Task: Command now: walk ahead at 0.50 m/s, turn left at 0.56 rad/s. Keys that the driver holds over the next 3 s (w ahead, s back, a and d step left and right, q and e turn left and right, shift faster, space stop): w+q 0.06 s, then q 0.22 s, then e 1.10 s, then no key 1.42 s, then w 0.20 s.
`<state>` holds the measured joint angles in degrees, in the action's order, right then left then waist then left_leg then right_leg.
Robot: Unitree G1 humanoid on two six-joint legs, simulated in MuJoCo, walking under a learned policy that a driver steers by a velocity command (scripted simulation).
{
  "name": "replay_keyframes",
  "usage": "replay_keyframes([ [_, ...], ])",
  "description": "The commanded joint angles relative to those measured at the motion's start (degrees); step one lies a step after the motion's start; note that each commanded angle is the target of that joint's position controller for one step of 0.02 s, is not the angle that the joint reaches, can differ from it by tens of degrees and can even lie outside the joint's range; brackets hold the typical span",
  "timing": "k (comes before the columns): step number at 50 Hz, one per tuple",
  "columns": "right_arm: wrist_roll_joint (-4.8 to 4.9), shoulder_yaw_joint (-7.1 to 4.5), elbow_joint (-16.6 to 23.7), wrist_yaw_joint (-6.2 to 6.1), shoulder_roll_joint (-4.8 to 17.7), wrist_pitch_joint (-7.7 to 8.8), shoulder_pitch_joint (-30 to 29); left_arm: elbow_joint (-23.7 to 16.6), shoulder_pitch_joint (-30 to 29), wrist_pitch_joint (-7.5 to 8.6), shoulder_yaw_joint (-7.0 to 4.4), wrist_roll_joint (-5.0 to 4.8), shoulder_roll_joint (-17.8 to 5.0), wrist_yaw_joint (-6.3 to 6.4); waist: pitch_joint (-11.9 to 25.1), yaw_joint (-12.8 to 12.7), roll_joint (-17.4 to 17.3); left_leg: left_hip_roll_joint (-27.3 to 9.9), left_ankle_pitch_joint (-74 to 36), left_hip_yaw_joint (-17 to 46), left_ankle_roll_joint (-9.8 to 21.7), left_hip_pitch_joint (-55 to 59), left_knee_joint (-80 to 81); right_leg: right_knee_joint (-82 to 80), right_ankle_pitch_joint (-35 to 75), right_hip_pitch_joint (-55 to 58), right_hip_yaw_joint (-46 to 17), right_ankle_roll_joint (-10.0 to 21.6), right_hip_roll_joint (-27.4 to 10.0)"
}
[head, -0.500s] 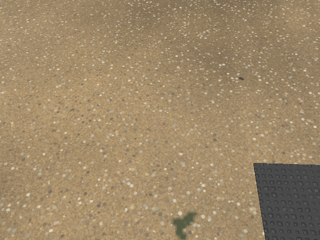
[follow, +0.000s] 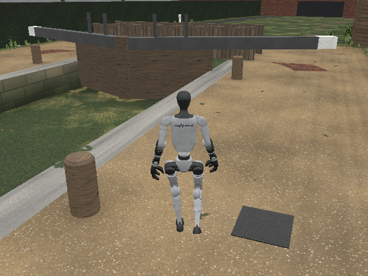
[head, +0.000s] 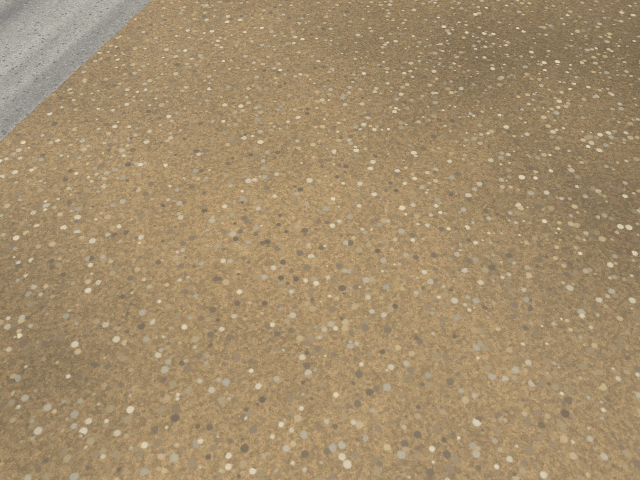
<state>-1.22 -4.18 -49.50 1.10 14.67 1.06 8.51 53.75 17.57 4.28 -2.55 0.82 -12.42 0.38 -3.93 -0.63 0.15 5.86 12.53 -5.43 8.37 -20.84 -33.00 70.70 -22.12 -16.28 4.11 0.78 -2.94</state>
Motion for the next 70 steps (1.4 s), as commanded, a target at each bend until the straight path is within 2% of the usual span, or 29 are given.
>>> replay_keyframes([
  [1, 1.11, -1.83, 0.39, -1.24, 6.91, 0.47, 6.13, -6.39, -2.01, 1.19, -1.29, 0.84, -6.76, -0.20, 2.11, 0.33, 2.40, -17.36, -14.57, 24.83, 9.51, 15.36, 19.69, -0.10, 4.17, -19.73, -6.06, -0.64, -3.64],
  [3, 1.41, -1.43, 0.63, -1.23, 6.39, 1.72, 6.19, -6.38, -0.58, -0.98, -1.14, 2.08, -5.84, -0.56, 3.50, -1.08, 0.64, -14.42, -20.74, 21.04, 8.83, 12.26, 20.02, -3.94, 4.61, -15.72, -5.60, -2.21, -3.87],
  [7, 1.15, -1.93, 0.33, -1.17, 9.27, 2.22, 9.94, -8.83, -5.02, -2.47, -0.88, 1.57, -5.22, -0.42, 3.10, -0.52, -1.19, -11.49, -45.26, 16.16, 6.38, 11.03, 16.16, -11.99, 9.32, -17.01, -3.25, -4.56, -2.10],
  [14, 0.76, -1.98, 1.22, -2.18, 9.45, -0.25, 15.04, -13.55, -15.87, -2.42, 0.02, 0.34, -6.57, -0.07, 5.17, 4.61, -5.05, -10.64, -47.77, 19.99, 1.96, 19.56, 9.60, -26.94, 16.03, -18.74, -4.16, -3.36, 1.99],
  [17, -0.05, -1.42, 1.75, -2.72, 8.00, -0.34, 13.34, -11.79, -11.65, -1.56, 0.23, 0.41, -7.21, 0.14, 5.81, 3.44, -5.67, -11.19, -48.87, 19.38, 0.16, 20.91, 5.93, -35.21, 15.91, -11.54, -3.92, -0.71, 3.18],
  [19, 0.53, -1.04, 1.73, -2.90, 7.94, 0.46, 11.16, -8.96, -4.16, -0.70, -0.24, 0.84, -8.21, 0.51, 7.09, -0.50, -5.07, -10.73, -50.44, 19.24, -1.80, 19.46, -0.19, -43.42, 20.42, -0.44, -3.17, 2.12, 4.20],
  [20, 1.15, -0.56, 1.68, -2.77, 7.29, 1.05, 10.59, -7.51, 0.41, 0.23, -0.22, 1.17, -8.40, 0.70, 8.96, -3.16, -2.49, -8.24, -43.19, 17.71, -3.06, 17.05, -6.95, -48.83, 33.65, 7.89, -5.70, 3.76, 1.10],
  [21, 1.31, 0.26, 2.82, -2.68, 4.41, 1.56, 14.77, -7.66, 3.70, 0.72, -0.36, 1.15, -11.68, 0.84, 15.30, -1.67, 7.66, -2.50, -11.27, 13.72, -4.94, 10.39, -20.95, -44.31, 66.57, 19.23, -20.33, 8.63, -12.82],
  [22, 2.13, 0.12, -0.04, -2.71, 3.41, 0.30, 24.35, -6.74, 2.39, -0.36, -0.35, -0.29, -11.65, 0.54, 21.28, 2.44, 14.74, 3.94, 23.25, 11.76, -6.40, 5.30, -29.27, -45.67, 76.63, 21.84, -33.63, 18.67, -21.43],
  [23, -0.23, 0.09, -1.79, -2.80, 6.18, -0.92, 22.44, -7.88, -1.71, -1.11, 0.32, -1.45, -8.62, -0.15, 16.12, 3.28, 6.87, 0.58, 22.61, 12.80, -6.43, 2.98, -31.61, -48.36, 61.36, 15.71, -34.18, 18.65, -18.85],
  [24, -1.29, -0.06, -0.79, -2.63, 6.83, -1.45, 15.94, -8.76, -5.74, -1.65, 0.68, -1.39, -7.04, -0.40, 9.63, 2.64, 3.77, -0.80, 20.09, 11.51, -6.91, 0.40, -31.68, -50.02, 49.82, 10.38, -29.60, 16.60, -14.89],
  [26, -0.98, -0.03, 0.88, -2.30, 6.89, -2.44, 10.74, -8.82, -7.33, -2.87, 0.01, -0.72, -9.03, -0.16, 5.43, 2.80, 4.75, -2.74, 16.48, 9.75, -7.92, -1.05, -28.32, -53.45, 37.93, 5.07, -24.23, 13.00, -9.46],
  [29, -0.23, 0.59, 0.93, -2.28, 5.45, -3.27, 10.39, -8.07, -5.79, -3.71, -1.12, -0.38, -10.50, -0.21, 7.62, 2.82, 6.01, -2.25, 14.25, 7.92, -9.32, 0.44, -24.90, -54.46, 29.63, 3.78, -22.02, 11.20, -5.79],
  [34, 0.18, 0.92, 2.65, -3.25, 4.98, -3.90, 4.93, -7.98, -4.50, -5.42, -2.62, 0.08, -11.25, -0.24, 6.91, 0.57, 7.90, -2.55, 13.77, 7.75, -9.90, -1.37, -16.97, -58.50, 4.63, 2.02, -27.07, 11.23, -4.83],
  [37, 0.62, 1.13, 3.13, -3.53, 4.70, -3.40, 4.39, -8.23, -5.04, -6.24, -3.37, 0.33, -11.55, -0.39, 6.93, 0.19, 8.30, -2.02, 12.68, 7.72, -9.25, 1.28, -12.36, -59.29, 1.33, 0.07, -29.28, 10.42, -4.35],
  [42, 1.08, 1.15, 1.76, -4.42, 4.80, -1.88, 12.16, -9.15, -8.84, -7.60, -4.10, -0.39, -11.37, -0.72, 6.09, 3.75, 8.82, -0.26, 6.67, 7.06, -5.56, 14.96, 9.44, -58.68, -2.31, -6.60, -30.87, 4.96, -0.87],
  [43, 0.44, 0.45, 1.97, -4.97, 7.87, -1.50, 13.11, -9.94, -8.83, -7.52, -3.75, -0.94, -9.89, -0.66, 4.78, 3.74, 4.37, -5.44, 10.31, 12.49, -3.94, 17.96, 18.44, -54.32, -5.90, -10.75, -27.36, 1.37, 3.09],
  [44, -0.38, -1.12, 3.75, -5.33, 14.56, -1.42, 10.65, -11.63, -8.65, -7.27, -3.21, -2.05, -6.94, -0.62, 5.02, 2.53, -10.84, -21.32, 20.61, 31.74, 1.68, 17.70, 25.49, -38.04, -8.94, -18.01, -16.68, -1.23, 11.17],
  [45, -1.10, -1.15, 5.65, -5.07, 14.51, -1.47, 2.45, -10.16, -7.36, -6.82, -3.95, 0.18, -10.03, -0.15, 0.95, 0.48, -10.19, -28.15, 15.34, 34.93, 5.36, 7.50, 26.66, -23.34, -7.26, -18.51, -10.11, -1.70, 11.41],
  [46, -0.95, 0.13, 6.62, -4.88, 9.63, -1.32, 0.67, -9.15, -6.51, -6.77, -4.59, 0.82, -12.01, -0.35, 1.58, -1.15, -4.50, -25.36, 7.07, 29.27, 5.49, 2.76, 24.13, -14.89, -4.55, -13.15, -11.04, -1.56, 8.81],
  [48, -0.33, 1.12, 7.90, -4.58, 6.53, -0.89, -3.43, -7.47, -2.07, -7.34, -4.48, 1.23, -10.41, -1.00, 2.34, -4.30, -4.80, -18.55, -4.26, 17.98, 2.05, 3.72, 20.50, -5.75, 0.51, -12.20, -9.56, -1.60, 8.48],
  [54, -0.22, 0.13, 6.21, -4.14, 9.08, -0.91, 7.82, -10.30, -8.74, -8.52, -3.01, 0.37, -8.74, -2.53, 3.88, 2.89, -8.05, -19.90, -27.44, 12.06, 4.02, 22.16, 13.84, -12.46, -2.15, -19.24, -5.82, -4.76, 5.45],
  [61, -0.59, -1.23, 6.46, -2.35, 11.70, -1.31, 6.20, -13.16, -10.30, -8.72, -2.12, -0.98, -8.19, -2.98, 5.88, 3.31, -11.58, -21.89, -32.02, 6.74, 2.78, 18.72, 9.20, -29.10, -4.93, -5.13, 0.02, -1.79, 5.12],
  [64, 0.27, -1.63, 6.38, -2.11, 12.13, -1.67, 4.42, -12.96, -7.20, -7.87, -2.05, -0.58, -7.77, -2.53, 6.69, 0.39, -9.77, -21.58, -26.12, 3.80, -0.62, 14.90, 2.90, -44.03, 4.61, 3.46, 1.19, 0.45, 5.93],
  [65, 0.28, -1.62, 5.90, -2.06, 11.56, -1.76, 5.84, -12.61, -5.62, -7.11, -2.36, 0.19, -9.22, -1.91, 7.41, -0.78, -5.10, -20.28, -17.88, 1.34, -4.09, 9.61, -3.03, -51.72, 11.96, 9.97, -2.95, 1.44, 4.68],
  [66, -0.37, -0.80, 7.39, -1.80, 7.93, -2.13, 7.63, -12.98, -4.05, -6.15, -3.62, 0.99, -15.54, -1.32, 8.06, 0.00, 9.77, -14.65, 7.10, -3.38, -8.23, -4.35, -17.52, -55.36, 23.10, 18.73, -21.94, 4.46, -9.30],
  [67, -0.37, 0.24, 11.32, -2.78, 5.50, -3.00, 2.12, -12.75, -0.30, -5.95, -5.34, -0.06, -21.94, -1.49, 7.06, -2.70, 15.73, -5.85, 25.62, 0.77, -9.97, -13.48, -25.37, -52.14, 45.33, 15.83, -34.32, 14.97, -20.22],
  [68, -0.42, -0.05, 10.91, -3.13, 7.66, -3.58, 0.81, -12.05, 1.53, -5.98, -5.05, -0.74, -19.04, -1.42, 6.97, -3.74, 7.85, -8.03, 24.20, 5.85, -10.14, -13.96, -31.04, -51.42, 45.61, 16.02, -30.54, 17.65, -18.37],
  [70, 0.83, -0.36, 8.85, -2.52, 8.11, -3.22, 2.43, -13.22, -6.99, -6.43, -3.07, -0.42, -12.97, -0.59, 2.13, 0.69, 5.46, -9.49, 14.20, 7.51, -10.07, -13.29, -29.39, -52.41, 37.50, 11.42, -21.12, 13.27, -9.93],
])
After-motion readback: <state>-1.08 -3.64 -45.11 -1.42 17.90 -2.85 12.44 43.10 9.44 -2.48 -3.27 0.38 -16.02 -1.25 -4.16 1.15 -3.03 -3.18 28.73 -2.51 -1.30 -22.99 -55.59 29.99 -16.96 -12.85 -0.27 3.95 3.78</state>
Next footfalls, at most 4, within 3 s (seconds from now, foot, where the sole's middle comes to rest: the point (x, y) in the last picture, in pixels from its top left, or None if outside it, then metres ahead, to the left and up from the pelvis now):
0.40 right None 0.36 -0.08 -0.76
0.86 left None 0.25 0.09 -0.76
1.32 right None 0.19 -0.12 -0.76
1.76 left None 0.29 0.06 -0.76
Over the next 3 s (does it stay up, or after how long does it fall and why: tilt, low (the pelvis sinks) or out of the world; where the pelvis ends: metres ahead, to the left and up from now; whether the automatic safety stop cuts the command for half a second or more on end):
stays up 0.24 -0.02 0.02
